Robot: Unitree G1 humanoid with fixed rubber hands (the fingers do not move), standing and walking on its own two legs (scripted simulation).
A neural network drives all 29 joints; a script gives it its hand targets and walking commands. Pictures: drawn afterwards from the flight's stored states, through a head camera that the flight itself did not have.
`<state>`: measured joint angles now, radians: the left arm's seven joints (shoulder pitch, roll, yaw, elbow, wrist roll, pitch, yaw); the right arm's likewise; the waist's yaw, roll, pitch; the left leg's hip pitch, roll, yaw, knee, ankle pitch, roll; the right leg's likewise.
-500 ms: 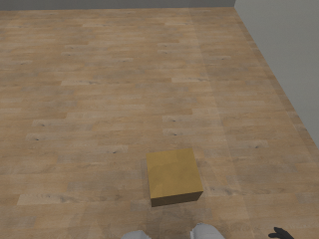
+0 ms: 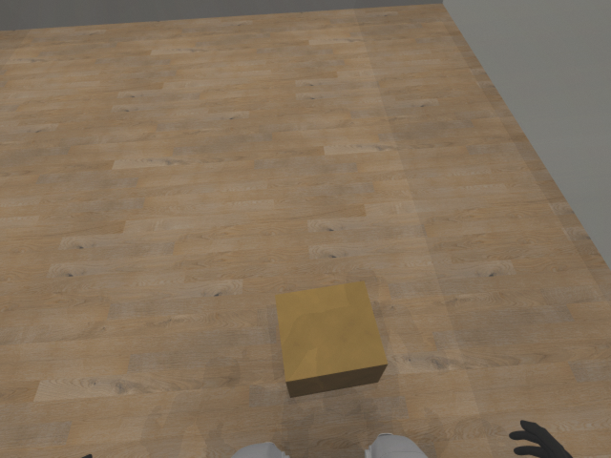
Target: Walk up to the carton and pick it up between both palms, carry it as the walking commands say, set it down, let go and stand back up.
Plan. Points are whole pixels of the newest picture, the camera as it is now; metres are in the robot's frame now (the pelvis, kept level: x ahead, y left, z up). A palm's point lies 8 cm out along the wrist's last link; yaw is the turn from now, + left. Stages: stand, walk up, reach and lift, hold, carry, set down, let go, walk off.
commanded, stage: walk up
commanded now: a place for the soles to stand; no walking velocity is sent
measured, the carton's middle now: (327, 339) +0.47 -0.04 -0.64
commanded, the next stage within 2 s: reach and lift in 0.38 s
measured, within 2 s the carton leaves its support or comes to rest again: neither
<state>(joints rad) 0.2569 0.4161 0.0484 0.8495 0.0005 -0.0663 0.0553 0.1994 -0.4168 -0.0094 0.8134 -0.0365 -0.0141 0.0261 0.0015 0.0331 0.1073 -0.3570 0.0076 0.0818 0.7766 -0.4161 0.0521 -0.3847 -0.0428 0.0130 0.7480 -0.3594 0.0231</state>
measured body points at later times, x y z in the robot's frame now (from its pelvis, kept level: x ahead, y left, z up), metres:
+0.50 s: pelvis -0.01 +0.00 +0.00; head +0.05 -0.02 +0.44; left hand +0.11 +0.31 -0.10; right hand +0.14 -0.30 -0.11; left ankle +0.00 +0.09 -0.71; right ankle +0.02 -0.15 -0.71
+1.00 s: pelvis -0.03 +0.00 -0.02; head +0.14 -0.02 +0.39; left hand +0.23 +0.27 -0.13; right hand +0.25 -0.27 -0.14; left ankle +0.00 +0.09 -0.71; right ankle +0.02 -0.15 -0.71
